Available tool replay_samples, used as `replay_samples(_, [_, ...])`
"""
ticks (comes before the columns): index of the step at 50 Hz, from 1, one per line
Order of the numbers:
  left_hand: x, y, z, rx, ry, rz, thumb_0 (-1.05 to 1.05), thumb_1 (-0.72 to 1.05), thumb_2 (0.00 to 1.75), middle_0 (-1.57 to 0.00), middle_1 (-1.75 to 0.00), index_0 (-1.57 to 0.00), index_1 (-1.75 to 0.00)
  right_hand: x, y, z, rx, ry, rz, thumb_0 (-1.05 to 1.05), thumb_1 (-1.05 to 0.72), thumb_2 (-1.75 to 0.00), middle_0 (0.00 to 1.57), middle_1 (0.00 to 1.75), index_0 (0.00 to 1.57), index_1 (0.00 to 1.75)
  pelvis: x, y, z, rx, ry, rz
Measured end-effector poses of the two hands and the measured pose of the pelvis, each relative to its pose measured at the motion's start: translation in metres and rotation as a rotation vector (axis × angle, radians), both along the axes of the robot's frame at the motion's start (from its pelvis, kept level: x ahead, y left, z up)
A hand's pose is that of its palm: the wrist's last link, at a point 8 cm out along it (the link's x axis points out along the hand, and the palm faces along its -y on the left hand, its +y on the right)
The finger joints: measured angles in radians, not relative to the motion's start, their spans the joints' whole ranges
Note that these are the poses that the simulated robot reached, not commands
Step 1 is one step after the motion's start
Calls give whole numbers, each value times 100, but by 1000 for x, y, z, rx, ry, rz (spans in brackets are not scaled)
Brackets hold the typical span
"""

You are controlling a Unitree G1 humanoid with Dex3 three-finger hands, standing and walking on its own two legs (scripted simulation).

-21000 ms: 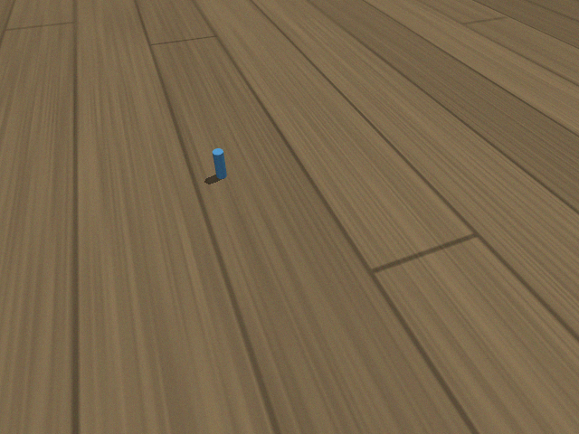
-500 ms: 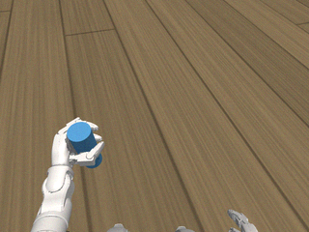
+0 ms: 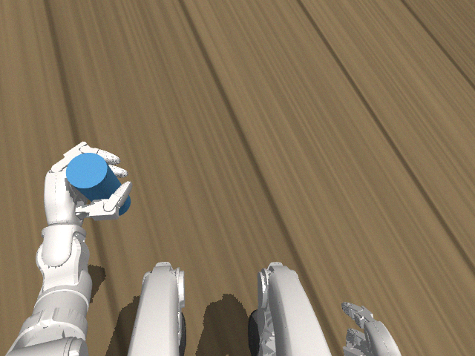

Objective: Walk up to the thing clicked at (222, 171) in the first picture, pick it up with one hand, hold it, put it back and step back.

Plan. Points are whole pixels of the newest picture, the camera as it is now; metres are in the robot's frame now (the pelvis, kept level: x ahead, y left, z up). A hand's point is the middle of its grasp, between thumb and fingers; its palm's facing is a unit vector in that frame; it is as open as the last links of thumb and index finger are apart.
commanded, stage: crouch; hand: left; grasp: from the side
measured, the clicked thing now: (103, 188) +0.40 +0.21 -0.05
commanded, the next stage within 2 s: lower in 1.08 s
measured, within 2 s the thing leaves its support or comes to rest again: neither
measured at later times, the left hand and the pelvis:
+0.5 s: hand (129, 212) +0.41 +0.21 -0.22, palm faces +0.13 -0.99 -0.02, open 7.2 cm; pelvis -0.04 +0.00 -0.17, yaw -3 degrees
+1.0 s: hand (135, 216) +0.42 +0.22 -0.31, palm faces +0.12 -0.99 -0.01, open 7.2 cm; pelvis -0.04 +0.00 -0.22, yaw -7 degrees
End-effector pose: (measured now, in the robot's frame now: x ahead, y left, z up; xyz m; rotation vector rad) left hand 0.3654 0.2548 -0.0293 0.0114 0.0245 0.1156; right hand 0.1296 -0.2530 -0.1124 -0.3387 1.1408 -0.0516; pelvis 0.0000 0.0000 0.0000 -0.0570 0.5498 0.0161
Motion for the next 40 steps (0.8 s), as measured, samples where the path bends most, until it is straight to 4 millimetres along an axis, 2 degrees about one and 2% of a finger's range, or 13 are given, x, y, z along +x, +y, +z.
replay_samples(6, [2, -1, -55, 2, 16, -12, 0, -4, 107, -85, -104, -89, -106, -12, 4, -50, 11, 27, 28, 1, -90, -91, 20, 30, 20, 30, -14, 0, -47, -6, 29, -7])
replay_samples(13, [2, -2, -120, 3, 15, -4, 0, -4, 107, -85, -104, -89, -106, -36, -2, -104, -9, 72, 37, 1, -90, -91, 20, 30, 20, 30, -29, -2, -102, -12, 25, -16])
replay_samples(20, [6, 4, -168, 11, 15, 16, 0, -4, 107, -85, -104, -89, -106, -64, -11, -146, -40, 133, 23, 1, -91, -91, 20, 30, 20, 30, -39, -3, -148, -16, -3, -26])
replay_samples(29, [18, 8, -207, 6, 19, 11, 0, -5, 107, -85, -104, -89, -105, -87, -19, -176, -72, 188, 24, 1, -91, -91, 20, 30, 20, 30, -42, -3, -185, -31, -40, -40])
replay_samples(40, [23, 10, -248, -5, 32, 7, 0, -5, 107, -85, -103, -89, -105, -89, -24, -191, -112, 217, 57, 1, -90, -91, 20, 30, 20, 30, -41, -1, -210, -58, -74, -63])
